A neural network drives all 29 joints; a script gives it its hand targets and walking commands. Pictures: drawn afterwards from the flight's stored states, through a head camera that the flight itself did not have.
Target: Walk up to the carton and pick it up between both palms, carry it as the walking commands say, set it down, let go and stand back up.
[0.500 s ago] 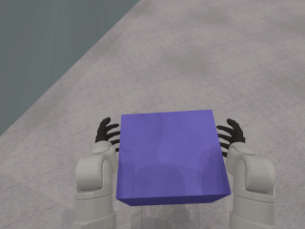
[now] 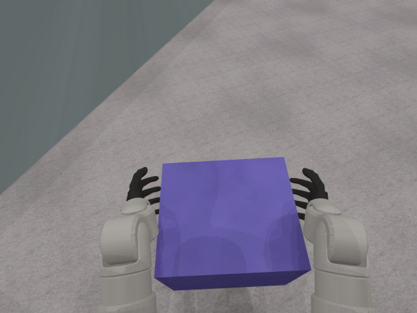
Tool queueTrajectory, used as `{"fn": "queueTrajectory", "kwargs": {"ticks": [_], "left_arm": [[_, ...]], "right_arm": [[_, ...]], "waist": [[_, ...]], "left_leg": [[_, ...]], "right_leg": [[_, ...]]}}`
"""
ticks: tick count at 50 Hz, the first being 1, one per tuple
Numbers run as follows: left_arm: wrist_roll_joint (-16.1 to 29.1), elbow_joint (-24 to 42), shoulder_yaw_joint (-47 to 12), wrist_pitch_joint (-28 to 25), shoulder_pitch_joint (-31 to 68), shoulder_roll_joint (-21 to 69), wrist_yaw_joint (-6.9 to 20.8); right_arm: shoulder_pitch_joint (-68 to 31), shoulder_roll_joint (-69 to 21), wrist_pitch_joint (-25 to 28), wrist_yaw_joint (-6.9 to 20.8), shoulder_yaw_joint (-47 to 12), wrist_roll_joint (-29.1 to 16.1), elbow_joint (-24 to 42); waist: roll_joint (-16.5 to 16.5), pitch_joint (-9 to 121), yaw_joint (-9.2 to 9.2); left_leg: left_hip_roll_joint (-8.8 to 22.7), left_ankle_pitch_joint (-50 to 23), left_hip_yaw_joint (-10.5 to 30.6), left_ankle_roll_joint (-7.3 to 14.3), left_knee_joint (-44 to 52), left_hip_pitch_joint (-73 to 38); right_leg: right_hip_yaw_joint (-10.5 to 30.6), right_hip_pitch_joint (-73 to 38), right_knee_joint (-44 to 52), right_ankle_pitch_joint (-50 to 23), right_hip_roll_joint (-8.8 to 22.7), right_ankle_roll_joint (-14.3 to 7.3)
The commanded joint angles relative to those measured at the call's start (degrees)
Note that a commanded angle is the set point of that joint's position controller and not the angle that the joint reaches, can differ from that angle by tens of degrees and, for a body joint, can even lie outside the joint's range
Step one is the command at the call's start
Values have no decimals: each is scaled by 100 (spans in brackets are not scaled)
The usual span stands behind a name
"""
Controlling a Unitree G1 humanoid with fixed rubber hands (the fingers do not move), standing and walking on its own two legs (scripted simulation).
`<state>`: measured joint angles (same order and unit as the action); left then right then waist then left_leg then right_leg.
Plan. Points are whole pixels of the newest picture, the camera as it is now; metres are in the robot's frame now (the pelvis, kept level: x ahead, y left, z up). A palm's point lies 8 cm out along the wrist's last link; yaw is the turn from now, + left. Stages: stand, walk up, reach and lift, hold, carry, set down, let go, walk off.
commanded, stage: carry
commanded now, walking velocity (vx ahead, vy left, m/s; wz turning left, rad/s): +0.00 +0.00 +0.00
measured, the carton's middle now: (226, 226) +0.30 +0.02 -0.01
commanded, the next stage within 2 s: none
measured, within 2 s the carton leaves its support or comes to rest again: neither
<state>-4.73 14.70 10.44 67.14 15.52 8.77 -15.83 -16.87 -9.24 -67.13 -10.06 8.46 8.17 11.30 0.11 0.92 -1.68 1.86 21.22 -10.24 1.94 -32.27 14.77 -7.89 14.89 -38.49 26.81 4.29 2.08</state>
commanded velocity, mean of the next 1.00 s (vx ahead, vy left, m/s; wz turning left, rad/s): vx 0.00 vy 0.00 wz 0.00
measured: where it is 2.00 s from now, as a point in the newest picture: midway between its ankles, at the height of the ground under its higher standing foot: (228, 274)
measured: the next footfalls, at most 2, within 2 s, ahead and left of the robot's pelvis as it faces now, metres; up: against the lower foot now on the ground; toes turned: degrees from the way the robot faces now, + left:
right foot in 0.36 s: +0.14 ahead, -0.11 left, +0.00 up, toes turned -7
left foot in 0.52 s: +0.14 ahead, +0.09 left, +0.00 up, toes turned +8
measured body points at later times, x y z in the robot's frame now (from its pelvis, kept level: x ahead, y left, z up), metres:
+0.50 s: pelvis +0.14 +0.00 +0.00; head +0.16 +0.00 +0.45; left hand +0.44 +0.16 +0.06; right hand +0.44 -0.15 +0.05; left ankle +0.08 +0.09 -0.72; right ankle +0.07 -0.10 -0.73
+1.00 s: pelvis +0.27 +0.01 -0.01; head +0.28 +0.00 +0.44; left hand +0.56 +0.17 +0.03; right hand +0.57 -0.15 +0.02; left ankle +0.20 +0.09 -0.72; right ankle +0.21 -0.11 -0.73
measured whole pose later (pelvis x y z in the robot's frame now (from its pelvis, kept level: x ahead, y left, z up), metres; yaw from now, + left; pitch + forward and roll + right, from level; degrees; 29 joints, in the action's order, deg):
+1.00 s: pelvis +0.27 +0.01 -0.01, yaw +2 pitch +3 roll -1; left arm -8.2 2.5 9.6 52.7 10.8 7.9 -6.5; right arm -10.7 -7.9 -53.5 -6.7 8.2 10.5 1.9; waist -1.9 2.9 0.2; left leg 1.5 25.1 -7.2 2.1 -41.0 15.2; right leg -6.7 13.2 -35.5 23.8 2.2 0.1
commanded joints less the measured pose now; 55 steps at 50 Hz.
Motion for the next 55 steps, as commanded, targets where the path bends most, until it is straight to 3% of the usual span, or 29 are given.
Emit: {"fn": "queueTrajectory", "kwargs": {"ticks": [1,3,6,10,12,13,18,21,22,26,27,29,30,34,35,36,37,40,41,42,43,44,45,47,48,49,51,52,55], "left_arm": [[2691,412,-4465,31,3472,5657,2825],[2579,187,-4302,2,3367,5676,2793],[2526,165,-4210,-40,3181,5758,2751],[1907,-360,-3539,-278,2802,5300,2620],[2440,747,-4435,-166,3258,5671,2637],[2470,950,-4539,-169,3513,5621,2626],[2326,233,-4096,-222,3047,5384,2715],[1941,-565,-3642,-407,2882,5488,2716],[2293,159,-4126,-367,3037,5723,2724],[1492,-1101,-3138,-697,2811,5240,2662],[2452,1053,-4410,-565,3456,5567,2662],[1918,-251,-3908,-604,2861,5315,2656],[1887,-223,-3913,-710,3248,5259,2683],[1803,-937,-3561,-849,2952,5188,2809],[2574,680,-4476,-747,3227,5558,2807],[1781,-1068,-3483,-871,2714,5335,2795],[1943,-509,-3811,-884,2943,5432,2752],[1412,-1100,-3273,-1147,2479,5178,2705],[1853,-80,-3841,-1120,2785,5321,2697],[1582,-710,-3687,-1172,2664,5227,2728],[2101,558,-4277,-1167,3150,5337,2684],[1117,-1546,-3020,-1434,2886,4914,2717],[1975,346,-4093,-1415,3215,5085,2701],[2066,404,-4085,-1506,3117,5073,2716],[1107,-1436,-2995,-1741,2426,4517,2714],[1865,297,-3955,-1744,2807,4861,2699],[1419,-591,-3491,-1736,2238,4810,2665],[1461,-444,-3730,-1716,2101,4876,2615],[1087,-626,-3565,-1795,1917,4644,2612]], "right_arm": [[-3474,-5680,123,1932,-4136,-2647,1144],[-3585,-5611,115,1981,-4140,-2708,1164],[-3721,-5750,115,1993,-4312,-2915,1167],[-3372,-5523,330,2065,-3917,-2539,391],[-2889,-5753,268,2076,-4144,-2790,793],[-3063,-5636,272,2054,-4168,-2834,1123],[-2896,-5446,317,2014,-3883,-2446,720],[-3503,-5428,401,2026,-3840,-2436,510],[-3757,-5578,387,2031,-4431,-2862,1307],[-3235,-5328,713,2086,-3414,-2080,-451],[-3530,-5666,638,2067,-4402,-2867,1354],[-2700,-5336,735,2043,-3577,-2262,13],[-2774,-5282,837,2046,-3458,-2113,-39],[-2831,-5084,974,1993,-3289,-1874,-332],[-3401,-5415,839,1945,-4358,-2713,1556],[-3126,-5148,947,1947,-3450,-2016,-87],[-3299,-5230,970,1962,-3823,-2268,468],[-3061,-5071,1228,2092,-3593,-2025,-175],[-3390,-5266,1212,2076,-4130,-2415,834],[-2542,-5237,1290,2112,-3512,-1923,-426],[-2993,-5264,1330,2052,-3962,-2407,946],[-2759,-4769,1572,2072,-2721,-1456,-1025],[-2805,-5055,1516,2000,-3756,-2140,615],[-2939,-4979,1622,1929,-3887,-2128,941],[-1985,-4518,1820,1939,-2656,-1178,-1286],[-2509,-4787,1831,1913,-3783,-1969,748],[-2634,-4569,1784,1896,-3630,-1792,441],[-2492,-4617,1754,1919,-3830,-1917,513],[-2539,-4629,1813,2044,-4034,-1882,293]], "waist": [[-752,2739,213],[59,2826,132],[1555,2570,-23],[893,3011,47],[-1961,3225,312],[-1841,2943,327],[-836,2834,111],[1916,2667,1],[1474,2404,52],[874,2876,105],[43,3083,144],[-1674,2999,258],[-1712,2716,294],[-657,2824,166],[609,2701,94],[1682,2652,-20],[1489,2323,67],[905,2482,58],[796,2735,109],[-513,2873,143],[-1682,2895,284],[-1312,2681,266],[-1043,2569,287],[-888,2472,262],[-1119,2745,191],[-459,2924,207],[1537,2650,64],[1547,2194,87],[1027,2393,43]], "left_leg": [[1285,-7698,1028,432,-203,-2720],[688,-5860,478,-29,-758,-1292],[-349,379,25,-295,-1052,1705],[-124,-2552,190,-35,862,-764],[1338,-9755,1696,805,-373,-3966],[1594,-10367,1918,876,-307,-4194],[1035,-6909,562,195,-643,-2079],[-282,898,293,-275,-1915,1591],[-227,1352,612,-212,-1688,1736],[-35,-1993,407,-61,817,-614],[367,-4354,786,194,332,-1411],[1277,-9338,1651,667,-439,-3295],[1378,-9424,1798,706,-304,-3396],[871,-6764,787,161,-796,-1501],[339,-4880,289,-122,-1762,-145],[-135,-1442,105,-276,-2320,1465],[-337,1235,368,-198,-1655,2163],[-211,-967,253,-49,718,554],[-103,-2408,428,93,716,-849],[656,-6068,1276,551,77,-1888],[1270,-8908,1871,904,-254,-3031],[1526,-9055,2073,986,-198,-3055],[1490,-8749,1922,906,-199,-3012],[1211,-7641,1377,596,-340,-2379],[1024,-7182,951,361,-567,-2006],[683,-6450,595,102,-1131,-1063],[-137,-1150,191,-254,-2075,1562],[-402,1432,264,-223,-1676,2413],[-190,-942,245,-95,840,464]], "right_leg": [[-78,540,1020,-942,-111,-54],[155,-1132,1008,-4733,239,-206],[820,-3455,387,-9891,1038,-677],[158,-1902,-162,-7074,789,-227],[-274,1415,-1251,-754,-134,111],[11,2156,-1312,977,-317,-76],[-95,-337,1492,-1925,-250,-321],[1336,-3229,595,-9764,1143,-1169],[1435,-3059,622,-9512,1235,-1148],[342,-1790,242,-6428,846,-407],[111,-1096,81,-4852,538,-145],[-158,1036,-626,-921,-186,-19],[-22,1543,-565,444,-323,-118],[146,-792,1168,-2620,-163,-326],[540,-1849,759,-6134,176,-487],[1034,-3111,434,-9318,768,-832],[1367,-3355,476,-9787,1078,-1013],[477,-2572,-26,-7955,941,-596],[273,-1497,-200,-6398,736,-282],[-2,-481,-765,-4241,324,36],[-87,963,-1184,-708,-244,33],[319,1367,-921,648,-236,-125],[310,1420,-545,661,-229,-192],[234,714,481,-316,-277,-268],[211,-115,1127,-1328,-196,-300],[267,-1278,1019,-3511,-85,-330],[1093,-3184,374,-9141,811,-827],[1357,-3520,371,-9787,987,-965],[541,-2577,40,-7621,949,-563]]}}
